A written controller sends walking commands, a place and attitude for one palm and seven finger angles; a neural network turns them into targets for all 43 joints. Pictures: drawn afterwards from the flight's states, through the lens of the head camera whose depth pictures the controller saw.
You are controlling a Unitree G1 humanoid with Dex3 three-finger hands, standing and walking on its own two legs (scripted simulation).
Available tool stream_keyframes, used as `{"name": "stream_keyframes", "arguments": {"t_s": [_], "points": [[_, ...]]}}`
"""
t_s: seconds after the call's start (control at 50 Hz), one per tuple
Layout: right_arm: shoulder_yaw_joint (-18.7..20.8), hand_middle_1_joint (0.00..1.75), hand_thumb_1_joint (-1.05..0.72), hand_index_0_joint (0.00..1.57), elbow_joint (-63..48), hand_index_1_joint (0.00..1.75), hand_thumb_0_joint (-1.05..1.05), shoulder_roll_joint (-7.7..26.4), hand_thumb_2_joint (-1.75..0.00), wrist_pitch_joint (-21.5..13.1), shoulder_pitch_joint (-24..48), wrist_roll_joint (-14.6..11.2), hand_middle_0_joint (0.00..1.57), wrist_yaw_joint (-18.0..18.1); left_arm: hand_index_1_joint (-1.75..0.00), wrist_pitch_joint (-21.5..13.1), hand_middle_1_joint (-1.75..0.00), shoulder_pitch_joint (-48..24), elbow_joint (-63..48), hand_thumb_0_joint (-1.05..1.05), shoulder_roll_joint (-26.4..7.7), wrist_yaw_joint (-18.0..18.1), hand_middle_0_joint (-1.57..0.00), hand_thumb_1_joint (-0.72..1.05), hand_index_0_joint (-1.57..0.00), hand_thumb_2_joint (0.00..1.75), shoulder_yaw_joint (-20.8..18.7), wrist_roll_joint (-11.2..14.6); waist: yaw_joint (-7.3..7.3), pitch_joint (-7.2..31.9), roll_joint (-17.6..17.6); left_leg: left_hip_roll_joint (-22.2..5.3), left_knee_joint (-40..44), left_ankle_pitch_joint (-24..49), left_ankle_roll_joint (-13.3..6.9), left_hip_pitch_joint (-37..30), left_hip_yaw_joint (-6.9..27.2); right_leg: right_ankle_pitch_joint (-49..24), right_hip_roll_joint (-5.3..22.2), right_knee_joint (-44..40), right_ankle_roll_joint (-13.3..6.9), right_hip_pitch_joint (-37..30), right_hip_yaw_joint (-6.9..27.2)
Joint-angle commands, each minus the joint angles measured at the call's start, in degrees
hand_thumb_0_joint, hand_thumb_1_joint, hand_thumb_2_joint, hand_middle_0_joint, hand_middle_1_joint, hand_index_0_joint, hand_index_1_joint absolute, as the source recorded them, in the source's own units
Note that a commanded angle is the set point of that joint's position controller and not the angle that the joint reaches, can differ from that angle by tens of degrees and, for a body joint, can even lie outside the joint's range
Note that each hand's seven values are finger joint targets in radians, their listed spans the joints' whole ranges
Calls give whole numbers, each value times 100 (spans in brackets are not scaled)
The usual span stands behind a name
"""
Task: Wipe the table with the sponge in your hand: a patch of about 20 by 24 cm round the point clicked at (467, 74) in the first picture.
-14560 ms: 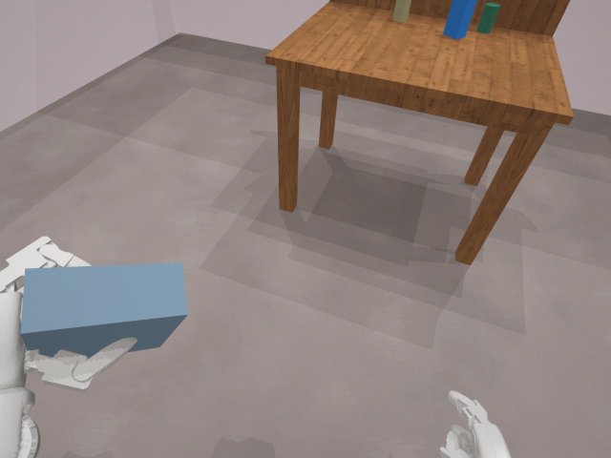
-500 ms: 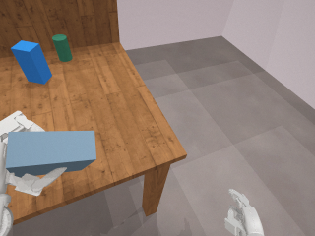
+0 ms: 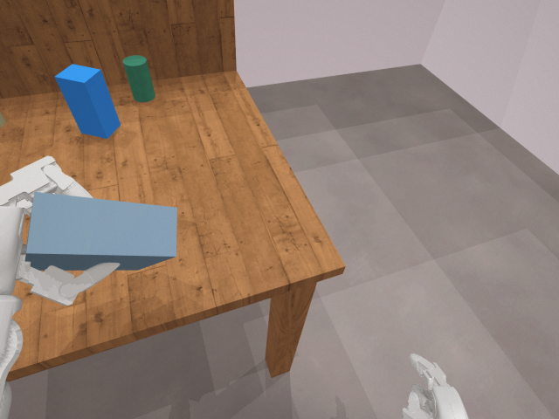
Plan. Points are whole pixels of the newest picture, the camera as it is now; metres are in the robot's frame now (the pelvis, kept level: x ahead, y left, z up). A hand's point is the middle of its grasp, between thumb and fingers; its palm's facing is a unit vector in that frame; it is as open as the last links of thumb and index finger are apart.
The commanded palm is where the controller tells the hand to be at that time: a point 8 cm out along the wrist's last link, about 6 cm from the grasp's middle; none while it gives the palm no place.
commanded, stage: turn the palm down, sponge in hand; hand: left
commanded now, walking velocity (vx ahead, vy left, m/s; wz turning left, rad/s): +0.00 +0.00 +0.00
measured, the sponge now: (118, 240) +0.26 +0.22 +0.15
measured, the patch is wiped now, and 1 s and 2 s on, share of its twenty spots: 0.00 0.00 0.00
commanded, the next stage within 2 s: none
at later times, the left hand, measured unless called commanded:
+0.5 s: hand (91, 255) +0.24 +0.24 +0.15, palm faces +0.35 -0.60 -0.72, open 9.3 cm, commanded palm +0.19 +0.26 +0.19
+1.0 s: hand (112, 253) +0.25 +0.23 +0.15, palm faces +0.24 -0.39 -0.89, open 9.3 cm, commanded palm +0.21 +0.25 +0.20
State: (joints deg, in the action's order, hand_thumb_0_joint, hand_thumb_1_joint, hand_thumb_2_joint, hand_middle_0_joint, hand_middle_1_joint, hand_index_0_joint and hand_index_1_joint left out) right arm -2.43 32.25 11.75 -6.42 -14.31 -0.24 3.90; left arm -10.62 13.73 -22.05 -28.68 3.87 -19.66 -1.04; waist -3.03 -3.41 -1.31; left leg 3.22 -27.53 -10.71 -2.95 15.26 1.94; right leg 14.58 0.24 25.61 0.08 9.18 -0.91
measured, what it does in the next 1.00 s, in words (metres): shifts its weight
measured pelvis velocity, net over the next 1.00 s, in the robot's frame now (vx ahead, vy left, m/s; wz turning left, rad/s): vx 0.02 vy -0.05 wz -0.01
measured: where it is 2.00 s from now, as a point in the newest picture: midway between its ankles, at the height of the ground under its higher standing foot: outside the picture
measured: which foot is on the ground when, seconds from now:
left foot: down 0.00-1.00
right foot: down 0.00-1.00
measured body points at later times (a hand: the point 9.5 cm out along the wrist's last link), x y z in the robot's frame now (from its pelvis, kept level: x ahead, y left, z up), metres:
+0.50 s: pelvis +0.00 -0.05 -0.01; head +0.00 -0.07 +0.44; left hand +0.21 +0.27 +0.19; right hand +0.19 -0.29 -0.10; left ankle +0.04 +0.08 -0.74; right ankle -0.01 -0.13 -0.74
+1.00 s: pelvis +0.02 -0.05 -0.01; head +0.03 -0.08 +0.44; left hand +0.23 +0.24 +0.20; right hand +0.22 -0.29 -0.10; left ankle +0.04 +0.08 -0.74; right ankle -0.01 -0.13 -0.74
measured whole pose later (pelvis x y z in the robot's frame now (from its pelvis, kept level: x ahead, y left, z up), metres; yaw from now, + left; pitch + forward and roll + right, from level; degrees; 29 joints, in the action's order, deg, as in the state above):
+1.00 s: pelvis +0.02 -0.05 -0.01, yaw -1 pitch +2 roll +0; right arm 0.8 32.7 15.5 1.7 -9.2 -1.7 5.1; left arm 10.8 21.5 -27.6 -35.8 3.4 -14.3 -21.3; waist -4.6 2.1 3.8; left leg 1.0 -35.3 -16.6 0.2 20.5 2.3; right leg 21.8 -2.0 35.6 -2.5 15.6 -1.2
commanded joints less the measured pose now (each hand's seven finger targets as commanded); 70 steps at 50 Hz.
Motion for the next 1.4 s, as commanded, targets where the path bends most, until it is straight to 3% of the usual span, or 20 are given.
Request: {"name": "stream_keyframes", "arguments": {"t_s": [0.0, 0.04, 0.08, 0.18, 0.22, 0.24, 0.32, 0.38, 0.48, 0.52, 0.62, 0.64, 0.8, 0.9, 1.12, 1.14, 1.22, 1.24, 1.32, 1.38], "points": [[484, 30, -90, 20, -418, 30, 0, 1057, -90, -278, 812, 14, 20, -180, -160, 652, -160, -1000, -240, 0, -381, -172, -120, 10, -120, 130, -484, 499, -92, 1574, 940, -385, 363, 814, 625, -1235, 213, -497, -291, 224, -225, 568, -412], [367, 30, -90, 20, -537, 30, 0, 1010, -90, -162, 1063, -119, 20, -303, -160, 1120, -160, -375, -447, 0, -103, -341, -120, 10, -120, 130, -17, 399, -72, 1163, 413, -356, 468, 472, 513, -726, 136, -621, -295, 171, -222, 422, -554], [322, 30, -90, 20, -636, 30, 0, 1015, -90, -22, 1307, -101, 20, -341, -160, 1205, -160, -57, -912, 0, -474, -236, -120, 10, -120, 130, -2, -113, -39, 830, 369, -369, 553, 93, 382, -402, 108, -415, -286, 199, -205, 504, -503], [343, 30, -90, 20, -604, 30, 0, 896, -90, 142, 1360, 108, 20, -178, -160, 516, -160, -495, -1479, 0, -1517, 369, -120, 10, -120, 130, -1134, -380, 74, 1173, 212, -289, 241, -559, 224, -244, 53, 252, -308, 228, -133, 726, -386], [368, 30, -90, 20, -456, 30, 0, 911, -90, 170, 1233, 108, 20, -129, -160, 351, -160, -854, -1418, 0, -2102, 583, -120, 10, -120, 130, -1560, -464, 58, 1276, 667, -251, 105, -657, 215, -256, -41, 403, -322, 187, -151, 813, -287], [362, 30, -90, 20, -493, 30, 0, 804, -90, 141, 1300, 127, 20, -135, -160, 301, -160, -1036, -1383, 0, -1682, 627, -120, 10, -120, 130, -1206, -491, 74, 1370, 838, -212, 22, -573, 223, -258, -41, 348, -262, 202, -161, 768, -293], [381, 30, -90, 20, -280, 30, 0, 943, -90, 157, 1170, 35, 20, -48, -160, 764, -160, -1067, -330, 0, -1690, 539, -120, 10, -120, 130, -868, -683, 147, 896, 1098, -113, -145, -660, 170, -130, -224, 508, -194, -41, -140, 977, -109], [337, 30, -90, 20, -442, 30, 0, 997, -90, 117, 1337, -28, 20, 69, -160, 1201, -160, -1096, -348, 0, -1533, 127, -120, 10, -120, 130, -321, -775, 142, 878, 688, -70, -200, -461, 101, -148, -300, 494, -89, -198, -48, 879, 32], [367, 30, -90, 20, -600, 30, 0, 983, -90, 97, 1350, -39, 20, 186, -160, 1179, -160, -837, -691, 0, -1974, -325, -120, 10, -120, 130, -657, -902, 8, 1000, 69, -76, -325, -2, 64, -144, -314, 90, -11, -237, 67, 643, 222], [409, 30, -90, 20, -588, 30, 0, 975, -90, 91, 1248, -30, 20, 180, -160, 1000, -160, -712, -862, 0, -2438, -273, -120, 10, -120, 130, -1167, -926, -108, 1121, 295, -82, -394, 261, 86, -233, -350, -273, -4, -190, 62, 558, 301], [526, 30, -90, 20, -586, 30, 0, 988, -90, 191, 986, -32, 20, 60, -160, 1013, -160, 190, -774, 0, -2446, 28, -120, 10, -120, 130, -1533, -1019, -224, 1304, 464, -68, -568, 776, 112, -81, -418, -1544, 59, 161, 121, 348, 239], [507, 30, -90, 20, -661, 30, 0, 929, -90, 211, 1027, -53, 20, 39, -160, 1099, -160, 111, -849, 0, -2058, 45, -120, 10, -120, 130, -1194, -1019, -160, 1306, 395, -72, -575, 796, 100, -17, -408, -1663, 108, 226, 145, 343, 172], [547, 30, -90, 20, -887, 30, 0, 1048, -90, 378, 1059, -135, 20, 159, -160, 1699, -160, 20, -1389, 0, -2194, -16, -120, 10, -120, 130, -769, -1623, -102, 1599, 190, -76, -731, 1119, 22, -107, -379, -2129, 87, 443, 171, 454, 201], [530, 30, -90, 20, -944, 30, 0, 998, -90, 455, 1128, -112, 20, 195, -160, 1824, -160, -54, -1714, 0, -2234, 184, -120, 10, -120, 130, -648, -2080, -130, 1710, 393, -103, -682, 1297, 19, -264, -319, -1844, 1, 456, 45, 518, 123], [260, 30, -90, 20, -981, 30, 0, 988, -90, 760, 1993, -242, 20, 204, -160, 3214, -160, -432, -1220, 0, -2180, 71, -120, 10, -120, 130, -83, -2854, -274, 1248, 699, -208, -58, 831, 129, -260, -119, -821, -120, 108, -139, 423, 63], [229, 30, -90, 20, -1063, 30, 0, 919, -90, 750, 1972, -256, 20, 196, -160, 3211, -160, -691, -1509, 0, -1790, -29, -120, 10, -120, 130, 360, -2917, -153, 1422, 591, -230, -38, 906, 113, -377, -107, -883, -79, 134, -117, 364, -36], [204, 30, -90, 20, -991, 30, 0, 962, -90, 766, 2194, -219, 20, 208, -160, 3283, -160, -679, -1594, 0, -2272, -157, -120, 10, -120, 130, 70, -3314, -294, 1444, 713, -249, 118, 961, 119, -552, -2, -831, -153, 10, -188, 308, 83], [180, 30, -90, 20, -1040, 30, 0, 881, -90, 754, 2132, -211, 20, 183, -160, 3226, -160, -931, -1785, 0, -1923, -164, -120, 10, -120, 130, 413, -3392, -211, 1616, 656, -262, 116, 1073, 114, -634, 10, -879, -101, 53, -173, 233, -36], [186, 30, -90, 20, -867, 30, 0, 938, -90, 816, 2339, -193, 20, 162, -160, 3342, -160, -1034, -1398, 0, -2347, -43, -120, 10, -120, 130, 47, -3710, -372, 1434, 887, -286, 348, 838, 176, -633, 145, -583, -197, -94, -271, 168, 66], [201, 30, -90, 20, -814, 30, 0, 942, -90, 862, 2305, -198, 20, 153, -160, 3460, -160, -1244, -1103, 0, -2006, -47, -120, 10, -120, 130, 481, -3829, -305, 1456, 745, -300, 471, 749, 182, -669, 181, -515, -124, -157, -237, 91, -39]]}}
